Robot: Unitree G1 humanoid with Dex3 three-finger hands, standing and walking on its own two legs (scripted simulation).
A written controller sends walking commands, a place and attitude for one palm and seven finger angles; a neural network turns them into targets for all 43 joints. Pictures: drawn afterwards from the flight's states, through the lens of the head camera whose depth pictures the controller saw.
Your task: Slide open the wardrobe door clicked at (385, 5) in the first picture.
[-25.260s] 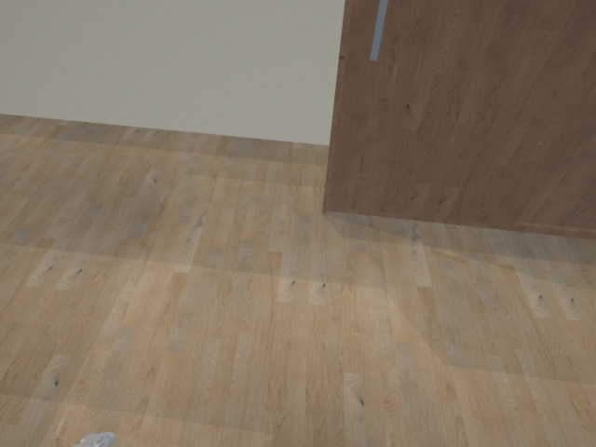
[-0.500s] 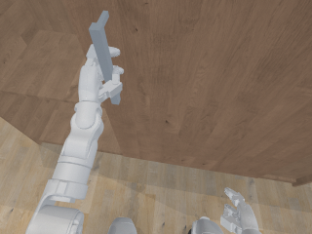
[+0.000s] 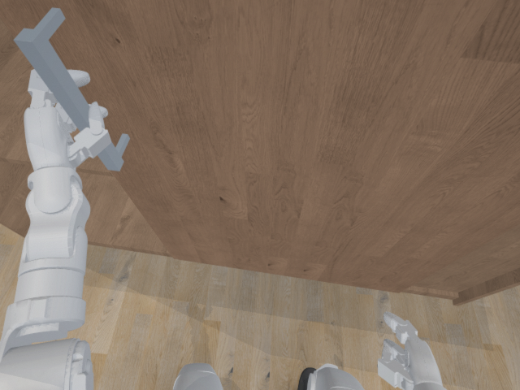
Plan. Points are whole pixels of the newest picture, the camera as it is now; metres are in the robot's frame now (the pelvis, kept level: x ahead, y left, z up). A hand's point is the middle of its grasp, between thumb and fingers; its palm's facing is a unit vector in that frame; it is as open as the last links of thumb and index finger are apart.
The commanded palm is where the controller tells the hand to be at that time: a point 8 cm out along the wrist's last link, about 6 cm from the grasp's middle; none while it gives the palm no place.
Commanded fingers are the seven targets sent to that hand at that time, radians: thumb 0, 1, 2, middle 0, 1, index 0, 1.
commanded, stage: stop walking and hold the door there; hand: left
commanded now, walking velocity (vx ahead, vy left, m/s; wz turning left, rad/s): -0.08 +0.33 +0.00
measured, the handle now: (89, 104) +0.43 +0.33 +0.13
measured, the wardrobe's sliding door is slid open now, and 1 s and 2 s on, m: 0.60 0.60 0.60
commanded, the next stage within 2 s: none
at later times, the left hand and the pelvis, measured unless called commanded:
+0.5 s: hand (97, 130) +0.38 +0.30 +0.13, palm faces +0.49 -0.84 -0.23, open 6.4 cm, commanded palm +0.34 +0.32 +0.11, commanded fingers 0.00 0.90 0.90 -0.45 -1.40 -0.45 -1.40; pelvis -0.02 -0.01 +0.01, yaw -3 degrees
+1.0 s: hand (97, 129) +0.38 +0.29 +0.13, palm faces +0.49 -0.84 -0.22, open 6.3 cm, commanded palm +0.34 +0.32 +0.11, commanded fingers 0.00 0.90 0.90 -0.45 -1.40 -0.45 -1.40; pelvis -0.06 -0.02 +0.01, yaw -6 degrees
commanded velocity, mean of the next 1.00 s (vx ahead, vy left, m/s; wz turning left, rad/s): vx -0.01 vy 0.06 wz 0.00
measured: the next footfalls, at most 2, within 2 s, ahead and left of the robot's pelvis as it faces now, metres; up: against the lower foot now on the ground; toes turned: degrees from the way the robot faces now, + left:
right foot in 0.02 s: +0.09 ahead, -0.14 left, +0.00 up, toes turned -4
left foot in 0.32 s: +0.04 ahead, +0.12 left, +0.00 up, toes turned +3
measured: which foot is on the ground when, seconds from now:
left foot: down 0.00-0.02, up 0.04-0.30, down 0.32-1.00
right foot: up 0.00-0.00, down 0.02-0.36, up 0.38-0.56, down 0.58-1.00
